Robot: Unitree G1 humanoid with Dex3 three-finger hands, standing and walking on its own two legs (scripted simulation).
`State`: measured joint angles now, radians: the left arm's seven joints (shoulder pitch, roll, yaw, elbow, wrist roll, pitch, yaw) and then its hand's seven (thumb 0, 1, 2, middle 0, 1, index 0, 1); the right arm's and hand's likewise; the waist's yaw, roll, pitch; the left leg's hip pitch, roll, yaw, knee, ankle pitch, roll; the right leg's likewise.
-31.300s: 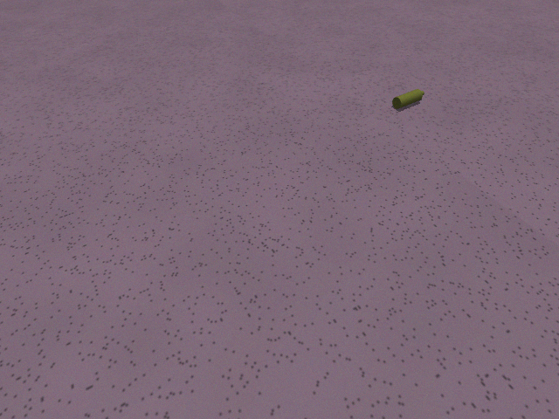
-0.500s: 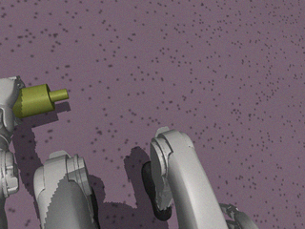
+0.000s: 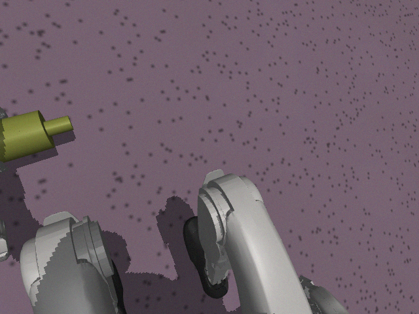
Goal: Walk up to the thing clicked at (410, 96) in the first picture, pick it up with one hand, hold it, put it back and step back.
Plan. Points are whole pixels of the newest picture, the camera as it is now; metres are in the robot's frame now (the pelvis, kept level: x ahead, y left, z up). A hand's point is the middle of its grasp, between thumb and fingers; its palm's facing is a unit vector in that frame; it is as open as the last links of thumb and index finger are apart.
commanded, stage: rest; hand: left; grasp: from above
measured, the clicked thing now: (2, 141) +0.46 +0.28 -0.26
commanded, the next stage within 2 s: open in 0.72 s
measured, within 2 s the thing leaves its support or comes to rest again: rests again in 1.22 s
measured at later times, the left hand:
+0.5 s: hand out of the picture +0.44 +0.30 -0.25, palm faces -0.46 -0.14 -0.88, open 10.6 cm
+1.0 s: hand out of the picture +0.44 +0.30 -0.25, palm faces -0.46 -0.14 -0.88, open 10.7 cm
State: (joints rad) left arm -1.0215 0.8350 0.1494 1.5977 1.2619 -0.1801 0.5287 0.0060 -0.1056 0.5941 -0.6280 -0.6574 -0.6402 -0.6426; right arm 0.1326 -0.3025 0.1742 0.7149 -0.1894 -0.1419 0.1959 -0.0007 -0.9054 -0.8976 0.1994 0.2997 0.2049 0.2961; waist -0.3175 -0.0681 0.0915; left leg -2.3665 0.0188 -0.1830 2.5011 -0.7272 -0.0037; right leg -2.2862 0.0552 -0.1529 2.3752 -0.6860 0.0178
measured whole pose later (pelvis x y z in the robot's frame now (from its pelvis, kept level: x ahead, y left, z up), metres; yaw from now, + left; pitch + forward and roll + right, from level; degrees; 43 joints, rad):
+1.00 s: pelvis -0.01 +0.00 +0.00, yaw -3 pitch +29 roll -13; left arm -1.08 0.96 0.10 1.75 1.25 -0.20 0.61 0.00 -0.08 0.64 -0.55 -0.72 -0.56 -0.71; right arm 0.11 -0.35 0.28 0.68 -0.22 -0.25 0.25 0.00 -0.90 -0.90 0.20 0.30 0.20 0.30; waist -0.37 -0.12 0.15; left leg -2.35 0.03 -0.23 2.54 -0.72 0.00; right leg -2.25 0.08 -0.19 2.37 -0.65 0.04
